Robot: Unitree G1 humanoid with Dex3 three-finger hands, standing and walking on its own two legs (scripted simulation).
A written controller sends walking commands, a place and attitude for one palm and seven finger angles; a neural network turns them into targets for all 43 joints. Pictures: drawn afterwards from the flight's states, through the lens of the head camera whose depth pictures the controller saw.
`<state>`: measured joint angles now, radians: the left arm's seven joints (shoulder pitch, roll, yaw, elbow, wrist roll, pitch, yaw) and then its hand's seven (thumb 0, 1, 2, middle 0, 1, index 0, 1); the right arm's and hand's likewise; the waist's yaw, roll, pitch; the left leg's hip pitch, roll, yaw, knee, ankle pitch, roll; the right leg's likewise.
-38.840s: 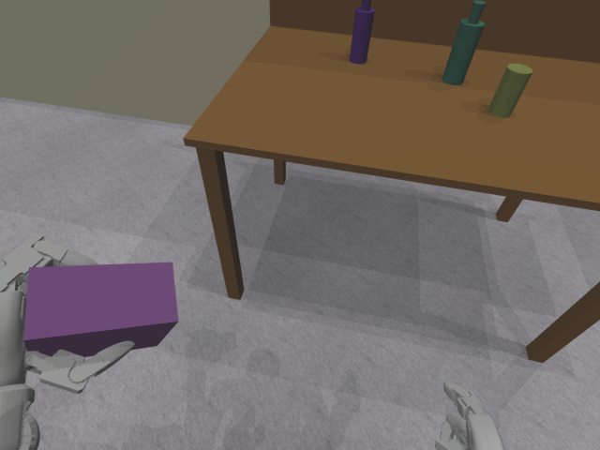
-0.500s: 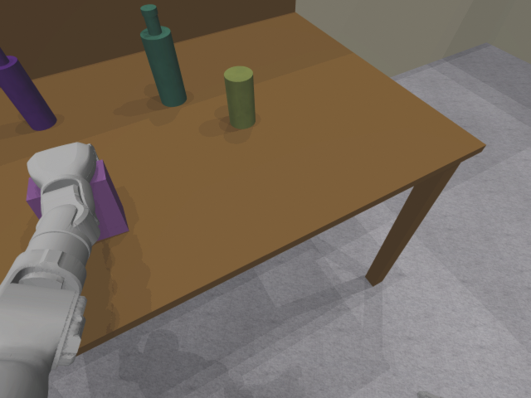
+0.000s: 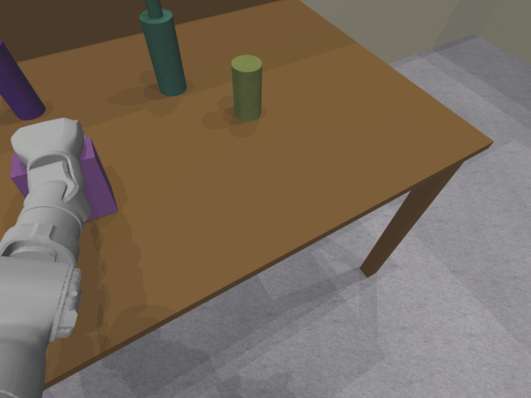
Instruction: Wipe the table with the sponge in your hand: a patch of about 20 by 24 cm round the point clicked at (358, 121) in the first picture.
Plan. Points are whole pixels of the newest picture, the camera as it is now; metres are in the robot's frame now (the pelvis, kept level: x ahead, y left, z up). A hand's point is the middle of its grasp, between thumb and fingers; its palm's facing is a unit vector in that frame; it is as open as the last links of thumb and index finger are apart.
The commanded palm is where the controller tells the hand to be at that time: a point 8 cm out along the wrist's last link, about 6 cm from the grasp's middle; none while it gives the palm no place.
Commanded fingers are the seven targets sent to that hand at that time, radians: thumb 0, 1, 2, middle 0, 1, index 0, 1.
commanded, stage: wipe forward along the third lane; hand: left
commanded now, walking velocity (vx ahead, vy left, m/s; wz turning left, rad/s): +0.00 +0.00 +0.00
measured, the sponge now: (74, 193) +0.44 +0.32 +0.03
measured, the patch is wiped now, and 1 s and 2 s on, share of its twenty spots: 0.90 0.90 0.90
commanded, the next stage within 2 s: wipe back along the third lane in 0.02 s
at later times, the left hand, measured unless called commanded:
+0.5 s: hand (67, 170) +0.45 +0.31 +0.07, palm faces -0.03 +0.01 -1.00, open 10.4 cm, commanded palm +0.42 +0.27 +0.10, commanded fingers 0.00 0.10 1.30 -1.20 -1.60 -1.20 -1.60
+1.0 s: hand (81, 194) +0.41 +0.27 +0.07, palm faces -0.03 -0.02 -1.00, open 10.4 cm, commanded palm +0.37 +0.25 +0.10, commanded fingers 0.00 0.10 1.30 -1.20 -1.60 -1.20 -1.60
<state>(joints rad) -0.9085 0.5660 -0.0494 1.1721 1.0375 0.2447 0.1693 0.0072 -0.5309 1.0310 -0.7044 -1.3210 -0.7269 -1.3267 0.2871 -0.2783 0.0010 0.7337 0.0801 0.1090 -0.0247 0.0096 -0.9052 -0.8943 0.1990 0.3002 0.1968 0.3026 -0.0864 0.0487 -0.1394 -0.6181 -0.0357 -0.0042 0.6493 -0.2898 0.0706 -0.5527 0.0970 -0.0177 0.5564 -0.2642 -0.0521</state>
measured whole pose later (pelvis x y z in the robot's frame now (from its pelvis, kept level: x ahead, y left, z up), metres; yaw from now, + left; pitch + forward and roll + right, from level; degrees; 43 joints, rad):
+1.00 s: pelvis +0.03 +0.00 +0.01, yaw +2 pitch +9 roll -2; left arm -0.60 0.34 -0.22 0.74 0.97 0.48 0.18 0.01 -0.51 1.03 -0.67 -1.35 -0.69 -1.36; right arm 0.14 -0.26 0.01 0.67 0.09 0.21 -0.02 0.01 -0.91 -0.89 0.20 0.30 0.20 0.30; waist 0.03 0.06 -0.14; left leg -0.41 -0.07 -0.02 0.56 -0.30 0.08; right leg -0.34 0.07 -0.03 0.49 -0.29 -0.05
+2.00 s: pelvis +0.01 -0.03 +0.01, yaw +1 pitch +3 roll +0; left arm -0.26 0.30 -0.26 0.35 0.96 0.59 0.16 0.00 -0.50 1.03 -0.66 -1.36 -0.68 -1.37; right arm 0.05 -0.27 0.03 0.64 0.11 0.20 -0.02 0.01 -0.91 -0.89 0.20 0.30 0.19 0.30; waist 0.06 0.08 -0.11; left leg -0.29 -0.04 0.00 0.52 -0.28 0.04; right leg -0.26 0.09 -0.01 0.50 -0.29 -0.09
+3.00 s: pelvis +0.00 -0.04 +0.01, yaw +1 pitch +5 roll +0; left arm -0.31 0.53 0.00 0.55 0.95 0.25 0.07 0.00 -0.52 1.03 -0.69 -1.33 -0.71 -1.34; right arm 0.14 -0.29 0.00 0.70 0.09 0.10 -0.07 0.01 -0.90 -0.89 0.20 0.30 0.20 0.30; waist 0.05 0.08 -0.08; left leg -0.37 -0.02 -0.02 0.55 -0.26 0.03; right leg -0.32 0.11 -0.02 0.50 -0.26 -0.10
